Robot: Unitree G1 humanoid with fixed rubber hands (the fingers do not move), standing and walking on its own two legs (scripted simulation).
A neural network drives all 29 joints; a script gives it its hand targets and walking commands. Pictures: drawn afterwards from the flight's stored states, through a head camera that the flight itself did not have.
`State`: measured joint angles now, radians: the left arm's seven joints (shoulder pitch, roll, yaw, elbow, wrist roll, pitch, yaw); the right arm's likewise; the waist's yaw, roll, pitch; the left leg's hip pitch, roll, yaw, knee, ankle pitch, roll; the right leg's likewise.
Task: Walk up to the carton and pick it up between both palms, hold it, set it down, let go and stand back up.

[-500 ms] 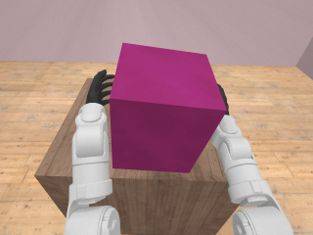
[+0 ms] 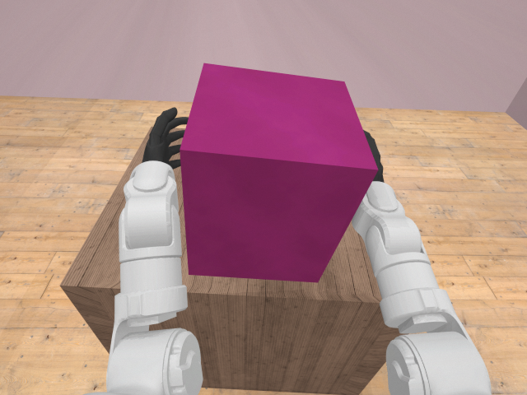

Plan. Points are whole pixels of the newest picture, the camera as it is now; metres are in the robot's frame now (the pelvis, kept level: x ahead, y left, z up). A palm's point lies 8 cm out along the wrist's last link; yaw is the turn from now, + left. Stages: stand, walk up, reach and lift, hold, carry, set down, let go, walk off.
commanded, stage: hold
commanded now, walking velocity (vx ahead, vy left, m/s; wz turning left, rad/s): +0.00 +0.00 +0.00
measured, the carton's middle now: (264, 180) +0.38 +0.00 +0.16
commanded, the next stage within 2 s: set down in 1.64 s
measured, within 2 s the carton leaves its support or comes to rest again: neither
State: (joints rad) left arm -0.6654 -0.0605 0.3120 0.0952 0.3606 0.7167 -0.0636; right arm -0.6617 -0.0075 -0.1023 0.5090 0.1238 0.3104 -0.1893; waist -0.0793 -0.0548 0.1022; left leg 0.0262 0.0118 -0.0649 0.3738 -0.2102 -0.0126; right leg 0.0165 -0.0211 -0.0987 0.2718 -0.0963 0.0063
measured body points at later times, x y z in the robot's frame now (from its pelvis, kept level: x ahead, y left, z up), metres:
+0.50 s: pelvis +0.01 +0.00 +0.00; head -0.03 +0.03 +0.45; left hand +0.38 +0.16 +0.21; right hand +0.38 -0.15 +0.18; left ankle +0.01 +0.13 -0.75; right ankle +0.05 -0.12 -0.75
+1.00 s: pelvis +0.00 +0.00 +0.00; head -0.03 +0.03 +0.45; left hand +0.38 +0.15 +0.21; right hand +0.37 -0.16 +0.18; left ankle +0.01 +0.13 -0.75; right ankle +0.05 -0.12 -0.75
